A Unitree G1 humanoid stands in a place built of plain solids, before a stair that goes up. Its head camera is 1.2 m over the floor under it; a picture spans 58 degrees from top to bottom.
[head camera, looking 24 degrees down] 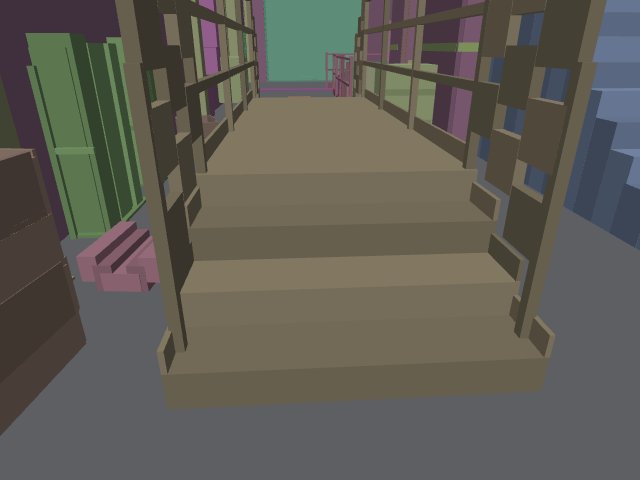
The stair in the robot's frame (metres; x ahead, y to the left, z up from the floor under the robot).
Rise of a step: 0.16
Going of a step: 0.28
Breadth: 1.40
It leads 4 degrees to the left of straight ahead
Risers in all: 4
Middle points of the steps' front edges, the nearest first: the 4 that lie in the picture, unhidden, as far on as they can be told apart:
1.23 -0.15 0.16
1.51 -0.13 0.32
1.79 -0.11 0.48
2.07 -0.09 0.64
